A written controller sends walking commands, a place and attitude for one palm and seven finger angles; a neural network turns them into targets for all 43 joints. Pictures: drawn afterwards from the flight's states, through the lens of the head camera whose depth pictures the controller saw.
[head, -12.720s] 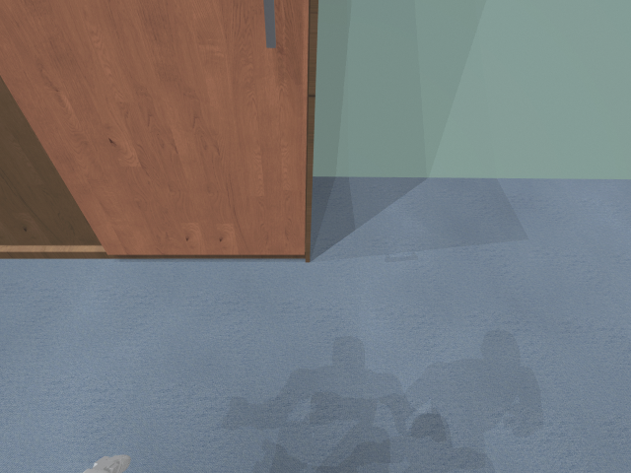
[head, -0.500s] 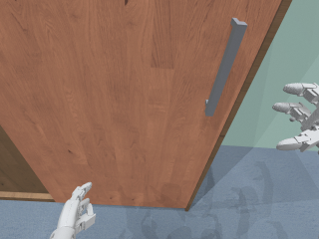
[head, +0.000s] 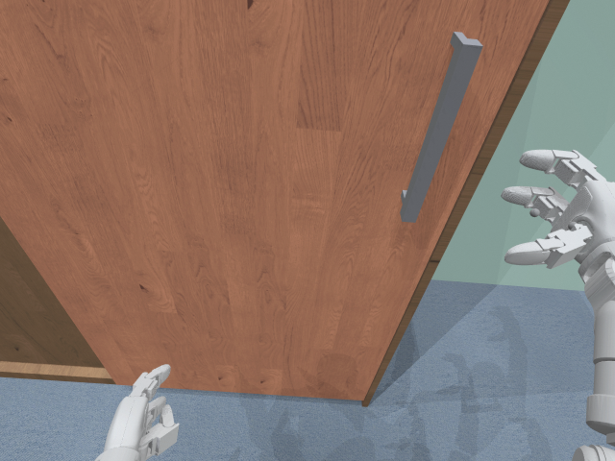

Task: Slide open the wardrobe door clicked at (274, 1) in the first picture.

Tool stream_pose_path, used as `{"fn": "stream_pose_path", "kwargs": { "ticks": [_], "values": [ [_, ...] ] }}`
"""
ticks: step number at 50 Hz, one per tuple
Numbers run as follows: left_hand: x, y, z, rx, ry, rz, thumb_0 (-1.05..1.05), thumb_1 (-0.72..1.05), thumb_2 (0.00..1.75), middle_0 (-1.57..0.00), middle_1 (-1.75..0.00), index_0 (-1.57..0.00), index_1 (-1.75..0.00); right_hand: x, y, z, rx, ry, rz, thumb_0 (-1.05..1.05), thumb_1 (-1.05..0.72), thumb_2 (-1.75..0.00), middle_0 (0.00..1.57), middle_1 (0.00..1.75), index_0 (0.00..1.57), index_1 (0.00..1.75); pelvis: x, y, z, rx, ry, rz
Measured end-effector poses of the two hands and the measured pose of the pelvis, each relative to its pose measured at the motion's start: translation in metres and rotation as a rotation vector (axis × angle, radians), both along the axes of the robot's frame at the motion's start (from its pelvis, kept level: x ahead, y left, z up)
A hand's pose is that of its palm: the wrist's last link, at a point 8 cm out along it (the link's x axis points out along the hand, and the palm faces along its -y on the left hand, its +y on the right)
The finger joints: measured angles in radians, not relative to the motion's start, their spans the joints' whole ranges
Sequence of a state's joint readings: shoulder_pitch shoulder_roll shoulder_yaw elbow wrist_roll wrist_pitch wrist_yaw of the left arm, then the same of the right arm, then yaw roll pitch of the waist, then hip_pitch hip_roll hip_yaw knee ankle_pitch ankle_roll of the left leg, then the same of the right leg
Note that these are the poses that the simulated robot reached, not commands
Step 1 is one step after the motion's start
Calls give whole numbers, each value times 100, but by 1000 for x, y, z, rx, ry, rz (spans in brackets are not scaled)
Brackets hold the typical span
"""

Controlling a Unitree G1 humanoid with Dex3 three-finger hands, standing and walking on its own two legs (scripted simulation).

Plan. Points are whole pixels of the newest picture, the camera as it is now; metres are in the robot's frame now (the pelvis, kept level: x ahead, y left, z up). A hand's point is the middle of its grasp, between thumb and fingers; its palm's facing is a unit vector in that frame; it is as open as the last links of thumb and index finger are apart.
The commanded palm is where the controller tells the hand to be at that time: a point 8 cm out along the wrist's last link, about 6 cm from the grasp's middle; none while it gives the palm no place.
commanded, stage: move the hooked fingers beside the handle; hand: right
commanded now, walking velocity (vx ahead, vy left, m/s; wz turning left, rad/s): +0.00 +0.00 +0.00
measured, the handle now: (430, 138) +0.46 -0.12 +0.23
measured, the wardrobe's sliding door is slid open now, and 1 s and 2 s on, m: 0.00 0.00 0.00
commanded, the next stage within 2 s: feel for the door with the fingertips in 1.44 s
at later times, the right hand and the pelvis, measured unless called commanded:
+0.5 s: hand (489, 187) +0.39 -0.18 +0.22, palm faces +0.02 +1.00 -0.02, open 14.0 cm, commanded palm +0.37 -0.23 +0.22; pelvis +0.00 +0.00 +0.00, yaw +1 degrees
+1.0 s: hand (488, 187) +0.39 -0.19 +0.21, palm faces +0.04 +1.00 -0.02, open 14.0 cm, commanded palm +0.37 -0.23 +0.22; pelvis +0.00 +0.00 +0.00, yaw +1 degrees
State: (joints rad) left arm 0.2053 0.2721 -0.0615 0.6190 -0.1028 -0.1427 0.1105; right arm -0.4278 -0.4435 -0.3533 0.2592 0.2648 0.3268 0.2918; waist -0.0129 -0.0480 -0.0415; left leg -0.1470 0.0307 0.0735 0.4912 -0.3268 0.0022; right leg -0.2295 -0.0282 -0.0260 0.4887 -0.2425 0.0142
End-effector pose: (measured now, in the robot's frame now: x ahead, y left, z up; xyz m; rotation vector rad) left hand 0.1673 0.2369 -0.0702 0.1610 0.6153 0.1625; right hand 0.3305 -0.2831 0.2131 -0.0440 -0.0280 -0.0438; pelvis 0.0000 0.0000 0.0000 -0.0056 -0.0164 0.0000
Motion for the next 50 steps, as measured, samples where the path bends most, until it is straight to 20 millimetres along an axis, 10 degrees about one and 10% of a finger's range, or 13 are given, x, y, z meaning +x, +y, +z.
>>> {"fn": "stream_pose_path", "kwargs": {
  "ticks": [33,50],
  "values": [
    [-32,8,-11,2,122,57,1,90,90,-20,-30,-20,-30,49,56,3,30,15,17,-1,50,-30,30,120,30,120,-5,-1,2,0,6,15],
    [-50,18,-15,6,160,91,1,90,90,-20,-30,-20,-30,38,43,2,23,-6,6,-1,50,-30,30,120,30,120,-5,1,3,1,-2,22]
  ]
}}
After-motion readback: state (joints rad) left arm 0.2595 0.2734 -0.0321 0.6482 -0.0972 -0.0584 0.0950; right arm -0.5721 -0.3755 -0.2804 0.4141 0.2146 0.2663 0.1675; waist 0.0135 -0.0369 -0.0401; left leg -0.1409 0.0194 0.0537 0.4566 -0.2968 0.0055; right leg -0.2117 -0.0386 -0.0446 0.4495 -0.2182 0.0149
